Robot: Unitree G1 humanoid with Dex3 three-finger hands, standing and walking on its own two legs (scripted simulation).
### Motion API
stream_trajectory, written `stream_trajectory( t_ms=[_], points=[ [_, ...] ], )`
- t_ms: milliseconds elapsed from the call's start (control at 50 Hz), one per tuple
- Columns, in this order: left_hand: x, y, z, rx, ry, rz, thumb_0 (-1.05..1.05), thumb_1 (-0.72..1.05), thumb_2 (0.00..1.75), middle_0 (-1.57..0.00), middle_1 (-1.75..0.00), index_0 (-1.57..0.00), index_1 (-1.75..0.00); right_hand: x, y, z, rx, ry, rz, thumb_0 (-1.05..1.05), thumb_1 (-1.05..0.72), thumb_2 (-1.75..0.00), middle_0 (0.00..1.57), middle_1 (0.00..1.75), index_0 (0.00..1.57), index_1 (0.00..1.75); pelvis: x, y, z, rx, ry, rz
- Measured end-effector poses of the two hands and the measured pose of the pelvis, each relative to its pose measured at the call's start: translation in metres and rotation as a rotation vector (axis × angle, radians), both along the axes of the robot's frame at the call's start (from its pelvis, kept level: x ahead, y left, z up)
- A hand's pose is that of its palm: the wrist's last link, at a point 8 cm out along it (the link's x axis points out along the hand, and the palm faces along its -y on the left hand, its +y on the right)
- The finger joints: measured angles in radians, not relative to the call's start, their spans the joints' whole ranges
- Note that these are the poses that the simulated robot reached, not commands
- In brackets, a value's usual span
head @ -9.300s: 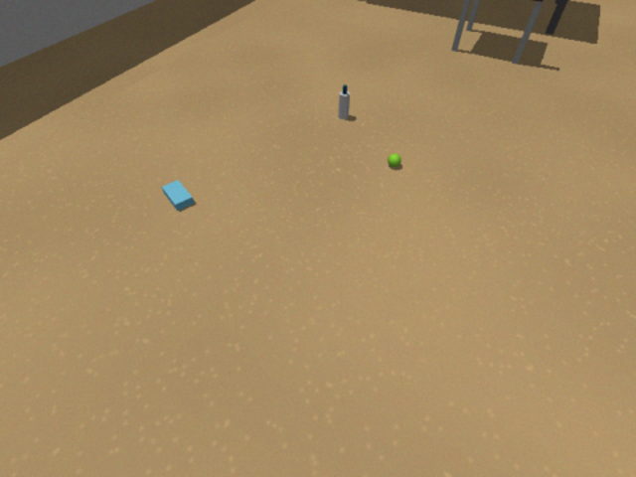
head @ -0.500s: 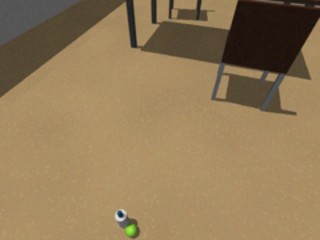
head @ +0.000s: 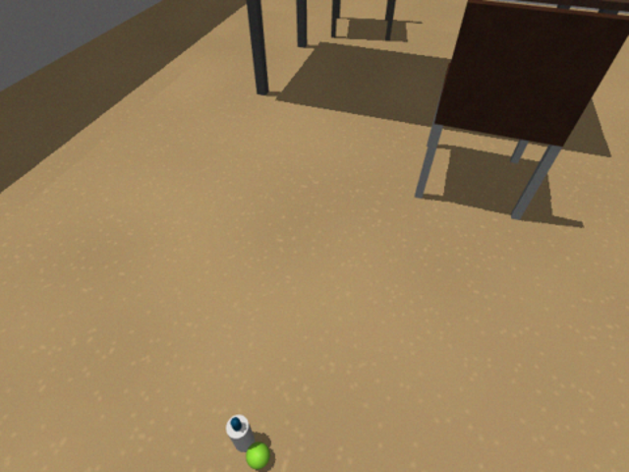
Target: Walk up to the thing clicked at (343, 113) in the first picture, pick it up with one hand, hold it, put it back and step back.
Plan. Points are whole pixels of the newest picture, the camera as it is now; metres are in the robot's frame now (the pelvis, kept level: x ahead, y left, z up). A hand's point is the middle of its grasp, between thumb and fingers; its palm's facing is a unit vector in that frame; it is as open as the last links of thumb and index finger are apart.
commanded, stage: go down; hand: left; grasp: from the side
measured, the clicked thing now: (239, 431) +0.36 +0.21 -0.68
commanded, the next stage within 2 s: none
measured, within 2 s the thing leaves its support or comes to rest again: neither
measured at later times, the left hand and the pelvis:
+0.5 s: hand out of the picture +0.14 +0.28 -0.19, palm faces +0.06 -0.95 -0.32, open 15.4 cm; pelvis -0.01 +0.01 -0.05, yaw +0 degrees
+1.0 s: hand out of the picture +0.13 +0.29 -0.21, palm faces +0.09 -0.95 -0.31, open 17.2 cm; pelvis -0.02 +0.03 -0.10, yaw +1 degrees
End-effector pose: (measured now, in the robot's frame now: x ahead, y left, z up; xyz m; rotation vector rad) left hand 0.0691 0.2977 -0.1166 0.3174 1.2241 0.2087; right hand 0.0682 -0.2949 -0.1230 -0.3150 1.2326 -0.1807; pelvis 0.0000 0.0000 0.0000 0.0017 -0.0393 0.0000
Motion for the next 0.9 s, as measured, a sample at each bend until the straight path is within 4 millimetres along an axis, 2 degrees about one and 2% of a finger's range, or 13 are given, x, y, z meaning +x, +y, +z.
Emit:
stream_trajectory(
  t_ms=[60,120,220,300,440,620,760,900],
  points=[
    [0.002,-0.001,0.001,-0.001,-0.017,0.010,0.00,0.89,0.89,-0.21,-0.29,-0.20,-0.29,0.001,0.001,0.000,0.000,-0.017,-0.006,0.00,-0.91,-0.90,0.20,0.30,0.20,0.30,-0.001,0.000,-0.001,0.000,0.011,0.003],
    [0.022,-0.004,-0.001,-0.011,-0.092,0.046,0.01,0.83,0.83,-0.19,-0.24,-0.17,-0.24,0.007,0.010,0.001,0.009,-0.094,0.001,0.01,-0.94,-0.91,0.20,0.30,0.20,0.30,-0.007,0.000,-0.004,0.000,0.041,0.013],
    [0.059,-0.001,-0.010,-0.027,-0.146,0.026,0.00,0.61,0.60,-0.11,-0.14,-0.10,-0.13,0.009,0.027,-0.005,0.037,-0.144,-0.007,0.00,-0.97,-0.92,0.20,0.30,0.20,0.30,-0.016,-0.001,-0.014,0.001,0.116,0.009],
    [0.074,0.007,-0.014,-0.021,-0.177,0.012,0.00,0.40,0.41,-0.08,-0.10,-0.07,-0.09,0.006,0.037,-0.011,0.052,-0.167,-0.025,0.01,-0.97,-0.92,0.20,0.30,0.20,0.30,-0.016,0.001,-0.023,-0.001,0.156,0.001],
    [0.067,0.021,-0.028,-0.020,-0.156,0.021,0.00,0.03,0.20,-0.07,-0.08,-0.07,-0.07,0.015,0.047,-0.022,0.056,-0.224,-0.024,0.01,-0.95,-0.91,0.20,0.30,0.20,0.30,-0.014,0.011,-0.041,-0.012,0.211,0.001],
    [0.056,0.027,-0.049,-0.036,-0.198,0.017,0.00,-0.35,0.08,-0.09,-0.09,-0.08,-0.09,0.051,0.057,-0.031,0.018,-0.347,0.032,0.01,-0.92,-0.90,0.20,0.30,0.20,0.30,-0.013,0.021,-0.068,-0.027,0.275,0.006],
    [0.054,0.030,-0.052,-0.032,-0.215,0.015,-0.01,-0.47,0.04,-0.10,-0.08,-0.09,-0.08,0.077,0.070,-0.030,0.011,-0.437,0.070,0.01,-0.91,-0.90,0.20,0.30,0.20,0.30,-0.012,0.024,-0.080,-0.039,0.297,0.010],
    [0.050,0.035,-0.055,-0.030,-0.211,0.028,-0.01,-0.50,0.04,-0.09,-0.07,-0.08,-0.07,0.087,0.079,-0.033,0.014,-0.493,0.094,0.01,-0.90,-0.89,0.20,0.30,0.20,0.30,-0.013,0.026,-0.090,-0.050,0.323,0.015]
  ],
)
